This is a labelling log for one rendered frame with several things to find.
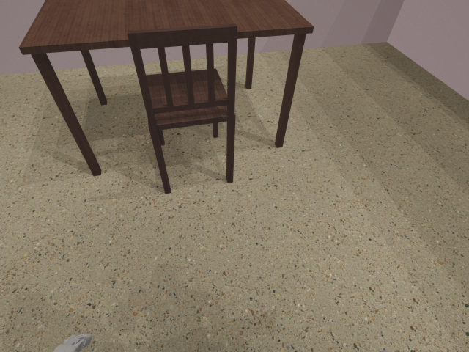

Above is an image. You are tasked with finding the table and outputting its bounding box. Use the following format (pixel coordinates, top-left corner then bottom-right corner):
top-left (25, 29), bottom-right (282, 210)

top-left (19, 0), bottom-right (314, 176)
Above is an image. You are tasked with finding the chair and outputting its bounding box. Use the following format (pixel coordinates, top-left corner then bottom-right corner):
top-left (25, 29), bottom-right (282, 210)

top-left (128, 23), bottom-right (237, 194)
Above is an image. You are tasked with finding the left robot hand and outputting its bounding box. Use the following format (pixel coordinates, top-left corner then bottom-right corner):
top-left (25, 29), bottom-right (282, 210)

top-left (53, 334), bottom-right (92, 352)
